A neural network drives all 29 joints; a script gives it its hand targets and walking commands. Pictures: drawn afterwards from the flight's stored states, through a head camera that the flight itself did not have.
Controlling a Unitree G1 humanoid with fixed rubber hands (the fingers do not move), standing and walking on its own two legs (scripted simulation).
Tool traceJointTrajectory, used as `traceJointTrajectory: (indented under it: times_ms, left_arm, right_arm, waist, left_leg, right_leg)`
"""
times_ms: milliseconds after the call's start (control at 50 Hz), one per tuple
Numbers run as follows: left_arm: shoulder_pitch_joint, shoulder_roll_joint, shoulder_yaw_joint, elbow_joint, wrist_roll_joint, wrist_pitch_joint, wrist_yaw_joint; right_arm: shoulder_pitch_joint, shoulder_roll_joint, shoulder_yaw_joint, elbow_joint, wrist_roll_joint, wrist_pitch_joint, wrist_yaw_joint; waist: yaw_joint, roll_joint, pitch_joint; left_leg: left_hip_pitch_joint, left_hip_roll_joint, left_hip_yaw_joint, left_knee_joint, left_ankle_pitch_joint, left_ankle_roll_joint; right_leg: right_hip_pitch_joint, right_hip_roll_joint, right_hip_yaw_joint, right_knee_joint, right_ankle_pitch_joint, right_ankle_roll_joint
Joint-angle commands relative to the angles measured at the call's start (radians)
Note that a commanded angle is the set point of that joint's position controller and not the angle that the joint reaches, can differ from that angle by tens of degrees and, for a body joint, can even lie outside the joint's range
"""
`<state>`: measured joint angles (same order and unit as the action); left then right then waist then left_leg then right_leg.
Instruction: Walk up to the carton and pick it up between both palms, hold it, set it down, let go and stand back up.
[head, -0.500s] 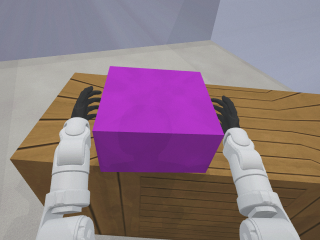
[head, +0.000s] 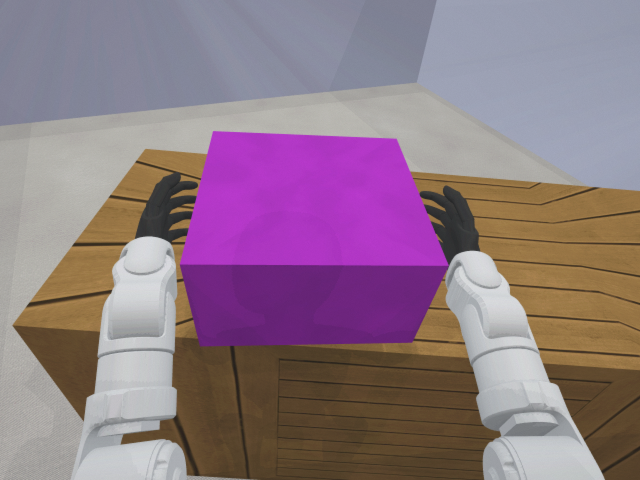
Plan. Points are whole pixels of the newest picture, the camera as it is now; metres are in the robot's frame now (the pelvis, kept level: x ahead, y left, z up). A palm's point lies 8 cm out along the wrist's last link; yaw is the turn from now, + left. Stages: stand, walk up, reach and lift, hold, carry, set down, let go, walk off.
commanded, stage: reach and lift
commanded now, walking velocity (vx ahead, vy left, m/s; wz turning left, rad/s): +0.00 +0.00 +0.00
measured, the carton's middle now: (308, 232) +0.42 +0.00 +0.12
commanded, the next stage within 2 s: hold in 0.14 s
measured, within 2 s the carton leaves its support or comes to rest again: neither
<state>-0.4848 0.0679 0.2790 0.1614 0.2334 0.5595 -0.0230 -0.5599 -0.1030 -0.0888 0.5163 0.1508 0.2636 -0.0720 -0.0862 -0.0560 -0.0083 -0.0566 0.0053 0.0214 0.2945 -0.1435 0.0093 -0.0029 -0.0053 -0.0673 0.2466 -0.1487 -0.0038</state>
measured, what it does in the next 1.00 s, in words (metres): stands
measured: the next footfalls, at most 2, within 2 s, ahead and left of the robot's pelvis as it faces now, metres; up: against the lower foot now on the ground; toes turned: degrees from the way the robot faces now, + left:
none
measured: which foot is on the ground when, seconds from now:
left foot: down 0.00-1.00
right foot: down 0.00-1.00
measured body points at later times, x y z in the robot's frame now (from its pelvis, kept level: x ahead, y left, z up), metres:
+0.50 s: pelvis -0.01 +0.00 +0.00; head -0.06 +0.02 +0.45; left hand +0.36 +0.20 +0.19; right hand +0.36 -0.17 +0.19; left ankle +0.02 +0.11 -0.75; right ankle +0.00 -0.11 -0.75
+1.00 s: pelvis +0.00 -0.01 +0.00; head -0.05 +0.02 +0.45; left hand +0.37 +0.19 +0.18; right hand +0.38 -0.18 +0.19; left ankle +0.02 +0.11 -0.75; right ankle +0.00 -0.11 -0.75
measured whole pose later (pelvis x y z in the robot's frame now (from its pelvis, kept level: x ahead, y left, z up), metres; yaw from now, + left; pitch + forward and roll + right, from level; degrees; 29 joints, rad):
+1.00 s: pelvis +0.00 -0.01 +0.00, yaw +0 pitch -6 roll +0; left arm -0.54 0.08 0.32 0.14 0.26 0.66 -0.05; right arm -0.68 -0.12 -0.06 0.57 0.18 0.32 -0.09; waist -0.08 -0.05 -0.02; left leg -0.04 0.01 0.01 0.28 -0.14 0.00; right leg 0.02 0.01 -0.06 0.23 -0.15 -0.02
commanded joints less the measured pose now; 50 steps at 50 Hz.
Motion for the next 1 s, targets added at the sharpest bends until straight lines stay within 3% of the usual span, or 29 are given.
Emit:
traceJointTrajectory:
  times_ms: [0,120,220,360,480,640,680,700,740,800,880,980]
  left_arm:
    - [-0.575,-0.484,-0.429,-0.130,-0.144,-0.033,-0.173]
    - [-0.590,-0.476,-0.416,-0.135,-0.143,-0.018,-0.180]
    - [-0.595,-0.471,-0.439,-0.208,-0.165,0.012,-0.173]
    - [-0.636,-0.456,-0.403,-0.175,-0.150,0.063,-0.194]
    - [-0.670,-0.465,-0.391,-0.141,-0.147,0.065,-0.198]
    - [-0.682,-0.468,-0.381,-0.128,-0.143,0.058,-0.193]
    - [-0.734,-0.462,-0.347,-0.051,-0.129,0.053,-0.189]
    - [-0.737,-0.474,-0.352,-0.050,-0.131,0.050,-0.185]
    - [-0.747,-0.493,-0.374,-0.076,-0.144,0.045,-0.176]
    - [-0.738,-0.492,-0.395,-0.108,-0.161,0.039,-0.166]
    - [-0.691,-0.454,-0.361,-0.098,-0.137,0.043,-0.180]
    - [-0.635,-0.440,-0.371,-0.183,-0.138,0.048,-0.204]
  right_arm:
    - [-0.651,0.466,0.360,-0.304,0.066,-0.061,0.106]
    - [-0.665,0.472,0.363,-0.305,0.072,-0.044,0.099]
    - [-0.687,0.481,0.415,-0.357,0.121,-0.019,0.082]
    - [-0.692,0.473,0.353,-0.303,0.102,0.040,0.085]
    - [-0.716,0.469,0.316,-0.273,0.083,0.045,0.103]
    - [-0.742,0.465,0.313,-0.258,0.082,0.030,0.118]
    - [-0.803,0.440,0.261,-0.168,0.044,0.021,0.140]
    - [-0.802,0.448,0.250,-0.156,0.032,0.011,0.149]
    - [-0.816,0.463,0.256,-0.173,0.032,-0.010,0.158]
    - [-0.821,0.464,0.298,-0.202,0.066,-0.023,0.149]
    - [-0.760,0.454,0.313,-0.171,0.080,-0.006,0.125]
    - [-0.704,0.466,0.376,-0.265,0.131,0.004,0.089]
  waist:
    - [0.000,0.077,-0.335]
    - [0.003,0.070,-0.333]
    - [0.012,0.067,-0.373]
    - [-0.006,0.075,-0.286]
    - [-0.015,0.087,-0.296]
    - [-0.004,0.090,-0.316]
    - [0.022,0.102,-0.248]
    - [0.025,0.098,-0.250]
    - [0.026,0.098,-0.311]
    - [0.022,0.093,-0.393]
    - [0.015,0.069,-0.343]
    - [-0.001,0.066,-0.362]
  left_leg:
    - [0.146,-0.044,-0.001,0.002,0.257,-0.047]
    - [0.132,-0.046,0.003,-0.005,0.233,-0.041]
    - [0.148,-0.049,0.001,0.017,0.312,-0.040]
    - [0.097,-0.040,0.008,-0.035,0.154,-0.032]
    - [0.109,-0.036,0.002,-0.037,0.139,-0.035]
    - [0.124,-0.033,-0.001,-0.029,0.161,-0.035]
    - [0.099,-0.020,-0.003,-0.065,0.019,-0.035]
    - [0.089,-0.016,-0.004,-0.077,-0.016,-0.028]
    - [0.109,-0.017,-0.002,-0.066,0.034,-0.025]
    - [0.188,-0.028,-0.003,-0.011,0.212,-0.038]
    - [0.170,-0.037,0.001,-0.007,0.232,-0.035]
    - [0.168,-0.052,-0.003,0.017,0.339,-0.041]
  right_leg:
    - [0.033,0.043,-0.001,-0.008,0.251,0.027]
    - [0.047,0.040,0.003,-0.006,0.259,0.031]
    - [0.070,0.045,0.012,0.000,0.297,0.028]
    - [0.020,0.032,0.011,-0.033,0.135,0.023]
    - [0.003,0.034,0.001,-0.034,0.104,0.018]
    - [-0.003,0.039,-0.004,-0.030,0.096,0.015]
    - [-0.063,0.043,-0.012,-0.043,-0.055,-0.010]
    - [-0.063,0.042,-0.011,-0.043,-0.070,-0.013]
    - [-0.055,0.042,-0.005,-0.035,-0.021,-0.016]
    - [-0.033,0.048,0.003,-0.032,0.109,-0.009]
    - [0.016,0.041,0.011,-0.033,0.173,0.008]
    - [0.102,0.039,0.017,-0.011,0.349,0.027]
